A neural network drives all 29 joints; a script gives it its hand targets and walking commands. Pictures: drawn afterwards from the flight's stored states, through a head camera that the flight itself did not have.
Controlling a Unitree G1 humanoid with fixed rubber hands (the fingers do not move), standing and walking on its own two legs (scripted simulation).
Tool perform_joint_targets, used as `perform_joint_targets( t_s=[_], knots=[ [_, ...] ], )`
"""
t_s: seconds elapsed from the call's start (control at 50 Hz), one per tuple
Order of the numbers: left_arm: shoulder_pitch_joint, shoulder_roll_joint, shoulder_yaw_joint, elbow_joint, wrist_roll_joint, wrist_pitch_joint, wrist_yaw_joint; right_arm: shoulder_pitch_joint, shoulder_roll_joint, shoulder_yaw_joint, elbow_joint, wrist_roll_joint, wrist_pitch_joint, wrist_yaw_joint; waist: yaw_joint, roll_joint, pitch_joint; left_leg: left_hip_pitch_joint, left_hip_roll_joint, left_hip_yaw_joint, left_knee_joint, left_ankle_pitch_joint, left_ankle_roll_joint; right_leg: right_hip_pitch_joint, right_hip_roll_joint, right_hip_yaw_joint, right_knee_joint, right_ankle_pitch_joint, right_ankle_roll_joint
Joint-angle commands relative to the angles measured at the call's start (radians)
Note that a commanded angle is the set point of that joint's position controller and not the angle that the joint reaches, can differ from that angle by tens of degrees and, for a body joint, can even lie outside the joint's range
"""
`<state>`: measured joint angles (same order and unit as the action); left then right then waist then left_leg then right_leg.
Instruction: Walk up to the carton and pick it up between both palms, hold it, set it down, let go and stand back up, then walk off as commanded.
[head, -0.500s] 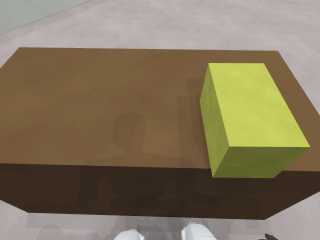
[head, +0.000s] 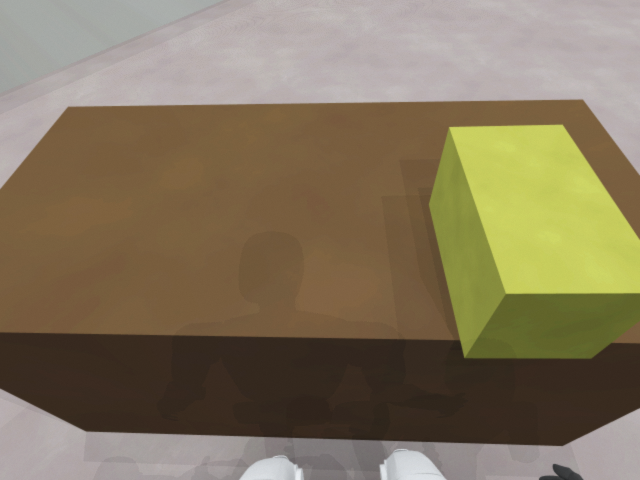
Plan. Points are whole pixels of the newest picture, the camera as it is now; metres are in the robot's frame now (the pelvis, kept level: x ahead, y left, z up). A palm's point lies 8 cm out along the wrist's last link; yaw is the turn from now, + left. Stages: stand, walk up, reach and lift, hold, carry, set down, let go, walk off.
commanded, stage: walk up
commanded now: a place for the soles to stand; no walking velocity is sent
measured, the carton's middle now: (515, 235) +0.44 -0.29 +0.01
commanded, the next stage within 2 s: none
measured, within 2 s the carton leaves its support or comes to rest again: neither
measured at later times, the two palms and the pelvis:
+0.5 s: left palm out of the picture +0.06 +0.30 -0.10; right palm out of the picture +0.11 -0.32 -0.10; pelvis +0.01 -0.01 +0.00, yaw -1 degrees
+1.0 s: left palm out of the picture +0.10 +0.26 -0.12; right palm out of the picture +0.07 -0.38 -0.07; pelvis +0.01 -0.05 +0.00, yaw -2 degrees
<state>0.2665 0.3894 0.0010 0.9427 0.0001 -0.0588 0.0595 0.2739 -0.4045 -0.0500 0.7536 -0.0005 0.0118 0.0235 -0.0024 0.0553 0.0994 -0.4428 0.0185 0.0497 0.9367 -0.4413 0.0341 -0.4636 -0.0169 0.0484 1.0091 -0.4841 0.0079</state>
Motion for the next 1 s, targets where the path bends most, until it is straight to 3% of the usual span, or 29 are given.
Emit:
perform_joint_targets(
  t_s=[0.0, 0.04, 0.06, 0.14, 0.16, 0.2, 0.22, 0.24, 0.26, 0.34, 0.38, 0.4, 0.44, 0.46, 0.48, 0.52, 0.56, 0.58, 0.6, 0.62, 0.66, 0.7, 0.78, 0.8, 0.82, 0.84, 0.88, 0.92, 0.98],
  knots=[
    [0.035, 0.282, 0.084, -0.043, -0.004, -0.006, -0.001, 0.005, -0.313, -0.107, -0.008, -0.032, -0.064, -0.038, -0.031, 0.07, -0.063, 0.26, 0.294, -0.536, -0.575, -0.026, 0.02, -0.255, -0.013, 0.044, 0.116, -0.006, -0.032],
    [0.062, 0.263, 0.08, -0.039, 0.001, -0.016, 0.0, -0.047, -0.289, -0.108, -0.026, -0.038, -0.061, -0.032, -0.015, 0.137, -0.096, 0.265, 0.287, -0.469, -0.523, 0.007, 0.083, -0.206, -0.022, 0.008, 0.043, -0.048, -0.032],
    [0.035, 0.277, 0.077, -0.045, 0.0, -0.017, 0.001, -0.016, -0.283, -0.11, -0.034, -0.034, -0.057, -0.033, -0.035, 0.093, -0.09, 0.257, 0.275, -0.485, -0.527, -0.014, 0.078, -0.215, -0.027, 0.022, 0.037, -0.03, -0.038],
    [0.064, 0.248, 0.075, -0.023, 0.001, -0.037, 0.002, -0.038, -0.256, -0.106, -0.046, -0.03, -0.056, -0.029, -0.013, 0.175, -0.139, 0.193, 0.268, -0.346, -0.41, 0.268, 0.174, -0.065, -0.042, -0.073, -0.109, -0.008, -0.039],
    [0.1, 0.239, 0.081, -0.004, 0.006, -0.04, 0.002, -0.059, -0.258, -0.105, -0.036, -0.026, -0.054, -0.029, 0.004, 0.156, -0.138, 0.154, 0.272, -0.339, -0.383, 0.27, 0.179, -0.015, -0.037, -0.07, -0.148, 0.025, -0.05],
    [0.142, 0.258, 0.08, 0.017, 0.008, -0.058, 0.007, -0.134, -0.209, -0.081, -0.051, -0.015, -0.041, -0.025, 0.05, 0.092, -0.122, -0.002, 0.162, -0.179, -0.213, 0.289, 0.103, 0.194, -0.021, -0.029, -0.414, 0.203, -0.069],
    [0.179, 0.311, 0.097, 0.024, 0.031, -0.069, 0.013, -0.13, -0.159, -0.074, -0.081, -0.004, -0.036, -0.023, 0.045, -0.071, -0.132, -0.109, 0.084, -0.104, 0.012, 0.277, 0.036, 0.252, -0.129, 0.245, -0.464, 0.326, -0.121],
    [0.144, 0.38, 0.115, 0.011, 0.042, -0.075, 0.012, -0.106, -0.143, -0.067, -0.084, -0.008, -0.028, -0.025, 0.036, -0.181, -0.074, -0.234, 0.028, -0.063, 0.1, -0.004, -0.013, 0.249, -0.262, 0.55, -0.551, 0.285, -0.197],
    [0.127, 0.426, 0.128, -0.004, 0.032, -0.07, 0.013, -0.143, -0.187, -0.078, -0.087, -0.01, -0.021, -0.028, 0.054, -0.113, -0.078, -0.244, 0.028, -0.09, 0.12, -0.205, -0.015, 0.242, -0.343, 0.654, -0.558, 0.304, -0.307],
    [0.047, 0.352, 0.104, 0.0, 0.028, -0.057, 0.014, -0.127, -0.198, -0.093, -0.034, -0.012, -0.032, -0.023, 0.018, -0.188, -0.061, -0.162, 0.054, -0.112, 0.003, -0.13, 0.003, 0.215, -0.269, 0.519, -0.461, 0.429, -0.255],
    [-0.025, 0.331, 0.094, -0.04, 0.027, -0.046, 0.008, -0.027, -0.205, -0.101, -0.004, -0.015, -0.045, -0.024, -0.038, -0.195, -0.094, 0.036, 0.033, -0.114, -0.162, 0.097, 0.026, 0.075, -0.216, 0.386, -0.379, 0.399, -0.206],
    [-0.047, 0.298, 0.076, -0.051, 0.021, -0.042, 0.004, -0.012, -0.224, -0.108, 0.007, -0.019, -0.053, -0.026, -0.063, -0.092, -0.097, 0.146, 0.066, -0.186, -0.237, 0.135, 0.037, -0.041, -0.171, 0.301, -0.298, 0.396, -0.169],
    [-0.069, 0.187, 0.053, -0.061, 0.002, -0.027, -0.002, 0.022, -0.299, -0.108, 0.002, -0.031, -0.068, -0.026, -0.073, 0.095, -0.121, 0.248, 0.298, -0.556, -0.533, -0.013, 0.129, -0.217, 0.03, -0.019, 0.001, 0.108, -0.047],
    [-0.059, 0.252, 0.07, -0.055, 0.005, -0.022, 0.002, 0.004, -0.31, -0.106, 0.007, -0.019, -0.063, -0.021, -0.067, 0.061, -0.102, 0.233, 0.354, -0.591, -0.559, -0.022, 0.178, -0.201, 0.036, -0.015, 0.048, -0.127, -0.04],
    [-0.036, 0.269, 0.074, -0.059, 0.009, -0.016, 0.0, -0.04, -0.31, -0.105, -0.003, -0.02, -0.059, -0.023, -0.044, 0.016, -0.072, 0.214, 0.341, -0.538, -0.544, -0.074, 0.165, -0.19, 0.008, -0.014, 0.044, -0.119, -0.046],
    [-0.002, 0.244, 0.067, -0.051, 0.006, -0.026, -0.007, -0.045, -0.289, -0.1, -0.006, -0.027, -0.062, -0.029, -0.031, 0.066, -0.073, 0.23, 0.311, -0.482, -0.494, 0.064, 0.158, -0.185, -0.025, -0.03, -0.027, -0.115, -0.055],
    [0.076, 0.246, 0.068, -0.026, 0.001, -0.043, -0.006, -0.091, -0.274, -0.086, -0.03, -0.024, -0.055, -0.026, 0.012, 0.114, -0.109, 0.222, 0.271, -0.338, -0.377, 0.308, 0.146, -0.082, -0.018, -0.055, -0.183, 0.007, -0.052],
    [0.095, 0.242, 0.072, -0.017, 0.006, -0.052, -0.007, -0.118, -0.255, -0.077, -0.045, -0.011, -0.049, -0.024, 0.036, 0.042, -0.132, 0.128, 0.225, -0.273, -0.315, 0.36, 0.128, 0.079, -0.015, -0.048, -0.299, 0.154, -0.067],
    [0.118, 0.289, 0.085, -0.005, 0.013, -0.066, -0.002, -0.143, -0.235, -0.069, -0.059, -0.005, -0.048, -0.021, 0.046, -0.058, -0.165, 0.026, 0.155, -0.18, -0.155, 0.395, 0.08, 0.198, -0.06, 0.084, -0.369, 0.355, -0.09],
    [0.142, 0.338, 0.107, 0.003, 0.023, -0.078, 0.002, -0.155, -0.198, -0.066, -0.067, 0.0, -0.042, -0.02, 0.054, -0.167, -0.181, -0.077, 0.067, -0.09, 0.033, 0.322, 0.013, 0.24, -0.192, 0.376, -0.461, 0.419, -0.173],
    [0.11, 0.402, 0.118, -0.025, 0.017, -0.069, 0.009, -0.152, -0.202, -0.071, -0.069, -0.004, -0.025, -0.025, 0.043, -0.157, -0.146, -0.162, 0.022, -0.088, 0.042, -0.132, -0.007, 0.29, -0.299, 0.561, -0.458, 0.481, -0.296],
    [0.066, 0.376, 0.104, -0.028, 0.024, -0.059, 0.014, -0.147, -0.203, -0.078, -0.047, -0.015, -0.028, -0.022, 0.025, -0.206, -0.111, -0.179, 0.016, -0.111, -0.013, -0.173, 0.002, 0.276, -0.288, 0.54, -0.444, 0.452, -0.287],
    [-0.049, 0.295, 0.085, -0.06, 0.018, -0.052, 0.004, -0.034, -0.239, -0.094, 0.004, -0.024, -0.054, -0.023, -0.04, -0.145, -0.147, 0.133, 0.085, -0.174, -0.211, 0.263, 0.048, 0.044, -0.153, 0.274, -0.302, 0.457, -0.155],
    [-0.219, 0.301, 0.109, -0.192, 0.076, 0.024, -0.055, 0.232, -0.357, -0.117, 0.101, 0.019, -0.088, -0.082, -0.154, -0.307, -0.131, 0.348, 0.223, -0.379, -0.305, 0.413, 0.12, -0.221, -0.006, 0.034, 0.027, 0.557, -0.095],
    [-0.179, 0.23, 0.094, -0.228, 0.055, 0.051, -0.057, 0.323, -0.441, -0.144, 0.105, 0.007, -0.096, -0.118, -0.143, -0.084, -0.162, 0.464, 0.449, -0.681, -0.41, 0.607, 0.178, -0.399, 0.061, 0.042, 0.197, 0.048, -0.036],
    [-0.136, 0.263, 0.105, -0.223, 0.052, 0.08, -0.051, 0.286, -0.447, -0.141, 0.1, 0.02, -0.095, -0.133, -0.096, -0.132, -0.142, 0.46, 0.472, -0.686, -0.407, 0.679, 0.163, -0.391, 0.029, 0.127, 0.289, -0.094, -0.04],
    [-0.079, 0.267, 0.11, -0.229, 0.053, 0.11, -0.065, 0.187, -0.427, -0.138, 0.07, 0.011, -0.093, -0.165, -0.043, -0.194, -0.124, 0.416, 0.445, -0.605, -0.394, 0.652, 0.136, -0.381, 0.021, 0.168, 0.364, -0.063, -0.026],
    [-0.044, 0.273, 0.12, -0.247, 0.055, 0.125, -0.078, 0.127, -0.401, -0.134, 0.043, -0.006, -0.1, -0.174, -0.021, -0.076, -0.084, 0.346, 0.415, -0.511, -0.368, 0.67, 0.144, -0.368, -0.002, 0.166, 0.362, -0.04, -0.015],
    [-0.094, 0.287, 0.135, -0.304, 0.063, 0.134, -0.092, 0.14, -0.406, -0.136, 0.017, -0.025, -0.106, -0.174, -0.039, 0.033, -0.051, 0.251, 0.425, -0.456, -0.347, 0.605, 0.238, -0.375, -0.033, 0.155, 0.413, -0.032, -0.021]
  ],
)
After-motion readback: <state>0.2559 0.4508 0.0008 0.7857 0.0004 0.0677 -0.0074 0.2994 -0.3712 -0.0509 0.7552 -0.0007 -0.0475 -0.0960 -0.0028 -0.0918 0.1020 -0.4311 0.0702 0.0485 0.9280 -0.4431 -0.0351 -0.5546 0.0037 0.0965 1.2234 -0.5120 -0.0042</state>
